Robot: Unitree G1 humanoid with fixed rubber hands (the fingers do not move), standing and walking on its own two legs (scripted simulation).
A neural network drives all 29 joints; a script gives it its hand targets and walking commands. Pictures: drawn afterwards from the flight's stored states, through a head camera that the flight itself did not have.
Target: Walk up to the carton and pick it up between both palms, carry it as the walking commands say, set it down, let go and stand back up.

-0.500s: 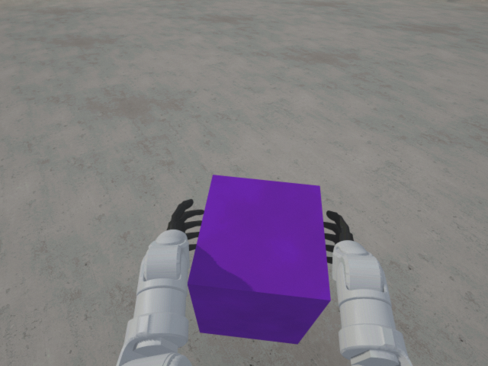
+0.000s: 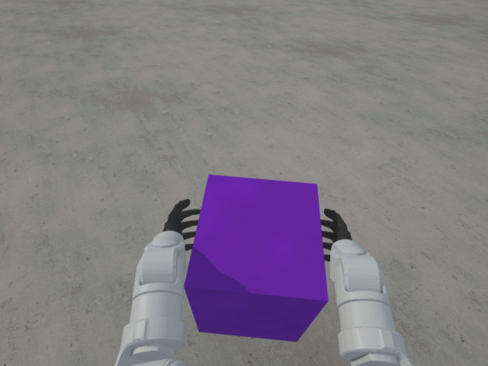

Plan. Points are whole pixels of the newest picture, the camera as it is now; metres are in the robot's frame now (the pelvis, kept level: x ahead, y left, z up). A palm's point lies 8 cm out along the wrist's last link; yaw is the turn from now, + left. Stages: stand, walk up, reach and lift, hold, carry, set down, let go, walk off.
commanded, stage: hold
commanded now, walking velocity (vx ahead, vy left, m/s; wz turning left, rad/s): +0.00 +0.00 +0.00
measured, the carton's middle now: (254, 262) +0.31 +0.01 -0.02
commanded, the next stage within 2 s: carry in 0.40 s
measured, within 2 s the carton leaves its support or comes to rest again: neither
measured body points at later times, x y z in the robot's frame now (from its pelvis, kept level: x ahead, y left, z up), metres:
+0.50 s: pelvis -0.01 +0.02 +0.00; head -0.06 +0.02 +0.45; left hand +0.31 +0.16 +0.06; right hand +0.30 -0.13 +0.05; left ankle +0.00 +0.14 -0.74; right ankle +0.04 -0.11 -0.74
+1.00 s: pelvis +0.16 -0.07 -0.01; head +0.15 -0.07 +0.44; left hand +0.45 +0.06 +0.09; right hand +0.43 -0.23 +0.08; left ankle +0.26 +0.01 -0.72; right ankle +0.02 -0.14 -0.75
